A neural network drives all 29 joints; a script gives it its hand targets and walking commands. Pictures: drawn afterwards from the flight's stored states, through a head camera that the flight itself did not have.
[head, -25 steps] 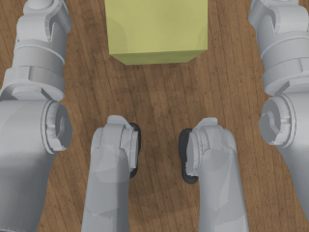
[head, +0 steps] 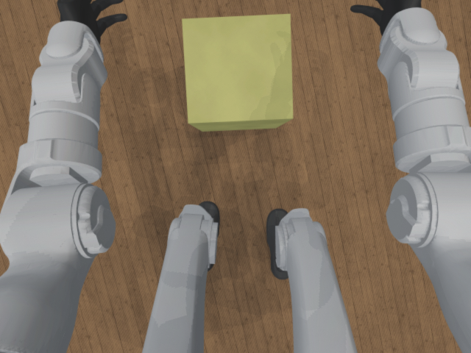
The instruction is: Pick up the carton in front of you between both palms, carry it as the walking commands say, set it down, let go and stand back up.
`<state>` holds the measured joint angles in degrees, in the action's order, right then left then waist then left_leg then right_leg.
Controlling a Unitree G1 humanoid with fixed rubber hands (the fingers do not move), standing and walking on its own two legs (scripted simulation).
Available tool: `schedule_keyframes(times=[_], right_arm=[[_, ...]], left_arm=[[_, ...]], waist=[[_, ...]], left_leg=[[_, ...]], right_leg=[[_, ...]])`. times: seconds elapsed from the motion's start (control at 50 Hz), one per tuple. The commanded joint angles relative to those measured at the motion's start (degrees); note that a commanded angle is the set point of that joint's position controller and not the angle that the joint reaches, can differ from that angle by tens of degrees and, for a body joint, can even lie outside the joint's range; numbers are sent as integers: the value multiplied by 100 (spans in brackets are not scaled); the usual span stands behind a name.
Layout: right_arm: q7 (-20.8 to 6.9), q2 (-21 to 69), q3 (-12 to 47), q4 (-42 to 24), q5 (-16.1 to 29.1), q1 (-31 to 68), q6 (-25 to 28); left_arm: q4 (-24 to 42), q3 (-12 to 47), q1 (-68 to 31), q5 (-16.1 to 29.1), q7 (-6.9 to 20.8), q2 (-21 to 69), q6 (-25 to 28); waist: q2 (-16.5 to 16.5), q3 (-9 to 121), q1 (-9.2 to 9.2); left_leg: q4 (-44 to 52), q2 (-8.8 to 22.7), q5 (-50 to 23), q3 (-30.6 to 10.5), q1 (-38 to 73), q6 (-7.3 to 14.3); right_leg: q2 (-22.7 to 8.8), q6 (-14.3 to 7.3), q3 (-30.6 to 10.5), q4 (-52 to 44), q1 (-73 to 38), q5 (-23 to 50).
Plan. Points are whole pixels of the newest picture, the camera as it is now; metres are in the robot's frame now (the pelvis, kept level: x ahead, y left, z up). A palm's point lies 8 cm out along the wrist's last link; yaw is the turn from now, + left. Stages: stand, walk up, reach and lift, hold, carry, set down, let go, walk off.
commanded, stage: set down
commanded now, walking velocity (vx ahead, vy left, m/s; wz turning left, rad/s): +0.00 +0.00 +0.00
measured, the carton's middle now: (237, 84) +0.55 +0.03 -0.42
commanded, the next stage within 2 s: let go in 0.22 s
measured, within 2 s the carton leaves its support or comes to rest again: neither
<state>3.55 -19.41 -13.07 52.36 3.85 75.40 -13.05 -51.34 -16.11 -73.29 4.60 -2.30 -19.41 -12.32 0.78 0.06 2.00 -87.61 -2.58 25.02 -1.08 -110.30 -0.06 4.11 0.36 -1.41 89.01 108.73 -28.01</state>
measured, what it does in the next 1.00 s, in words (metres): rises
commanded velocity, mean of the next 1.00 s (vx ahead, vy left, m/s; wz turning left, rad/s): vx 0.00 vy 0.00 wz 0.00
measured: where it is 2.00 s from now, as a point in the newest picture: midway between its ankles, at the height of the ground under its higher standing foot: (242, 251)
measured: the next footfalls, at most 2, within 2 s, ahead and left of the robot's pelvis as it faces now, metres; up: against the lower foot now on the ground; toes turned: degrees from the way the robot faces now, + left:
none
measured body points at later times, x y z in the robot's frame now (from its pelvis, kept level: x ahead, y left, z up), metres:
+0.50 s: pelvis +0.04 +0.00 +0.13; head +0.33 +0.01 +0.47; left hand +0.49 +0.24 +0.00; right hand +0.51 -0.19 +0.01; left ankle +0.09 +0.11 -0.51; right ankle +0.08 -0.11 -0.51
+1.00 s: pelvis +0.09 +0.00 +0.21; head +0.21 +0.00 +0.65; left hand +0.32 +0.24 +0.12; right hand +0.34 -0.22 +0.12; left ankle +0.09 +0.11 -0.51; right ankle +0.08 -0.11 -0.51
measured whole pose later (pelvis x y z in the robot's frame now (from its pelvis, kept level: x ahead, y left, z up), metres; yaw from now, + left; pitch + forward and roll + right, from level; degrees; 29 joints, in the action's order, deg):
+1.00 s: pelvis +0.09 +0.00 +0.21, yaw +1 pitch +16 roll +0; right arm -2.0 -10.7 -6.0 31.4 -1.2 1.7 0.3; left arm -30.0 -5.7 0.4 0.1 3.6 -11.1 0.5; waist -0.3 1.1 0.9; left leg -32.1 -2.2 13.7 -2.7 -34.6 0.5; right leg 2.4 -0.6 -3.1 32.6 33.0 -15.7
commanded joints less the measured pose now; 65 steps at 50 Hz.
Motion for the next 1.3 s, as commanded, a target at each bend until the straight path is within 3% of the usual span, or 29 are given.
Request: schedule_keyframes(times=[0.0, 0.26, 0.38, 0.52, 0.72, 1.02, 1.12, 1.28], right_arm=[[-65, -613, -147, -569, -98, 1370, 163], [-247, -352, -444, -454, -592, 694, 372], [-193, -32, -451, -1106, -1022, -809, 355], [-239, 203, -103, -2087, -824, -2468, 660], [-438, 383, 157, -1997, -713, -4998, 1167], [-589, 345, 730, -2911, -415, -7851, 1428], [-646, 293, 878, -3100, -372, -8389, 1248], [-765, 253, 938, -3316, -401, -8465, 746]], left_arm=[[591, -135, -1297, -102, 53, -656, 158], [552, -392, -604, -610, 218, -341, 371], [1120, -293, 853, -1058, 411, -275, 389], [1964, 69, 2462, -936, 545, -48, 643], [1947, 456, 4998, -652, 598, 307, 1129], [2922, 1055, 7946, -385, 588, 265, 1365], [3116, 1191, 8290, -408, 625, 204, 1174], [3243, 1192, 8316, -503, 676, 142, 651]], waist=[[50, 6466, 87], [96, 6066, 75], [-4, 6398, 42], [-152, 5596, 32], [-164, 4328, -58], [-12, 1617, -106], [39, 634, -198], [22, -417, -201]], left_leg=[[949, -125, -2429, 276, 4252, -135], [2529, -45, -2705, 177, 5414, -167], [3135, -49, -3253, 180, 6468, -92], [3794, 48, -3797, -69, 7718, -26], [4506, 183, -4365, -322, 8811, -50], [6078, 82, -2611, -63, 9887, -71], [6450, 41, -2159, 6, 10294, -66], [6542, 20, -1602, 72, 10735, -48]], right_leg=[[119, 129, 272, -1149, -3231, 2050], [26, 195, 187, -2777, -4332, 2384], [37, 199, 171, -3416, -5388, 3023], [-22, 145, 111, -4129, -5822, 3161], [-118, 116, -9, -4928, -6414, 3163], [-251, 65, -64, -6367, -9251, 2615], [-268, 59, -62, -6776, -9668, 2326], [-356, -10, -26, -7009, -9660, 1592]])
